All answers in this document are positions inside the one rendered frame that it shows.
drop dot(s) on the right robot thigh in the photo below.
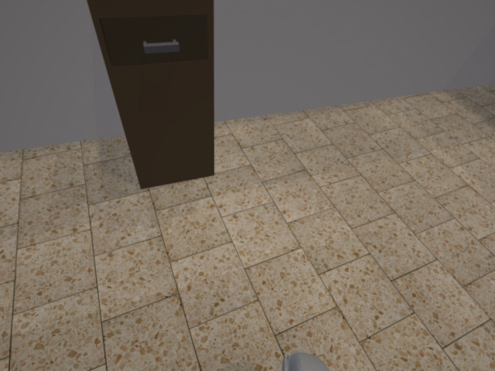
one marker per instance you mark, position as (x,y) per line
(301,361)

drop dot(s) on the cabinet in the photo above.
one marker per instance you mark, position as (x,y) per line
(166,109)

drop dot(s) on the drawer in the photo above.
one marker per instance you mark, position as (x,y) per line
(125,38)

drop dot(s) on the handle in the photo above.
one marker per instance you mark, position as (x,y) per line
(161,47)

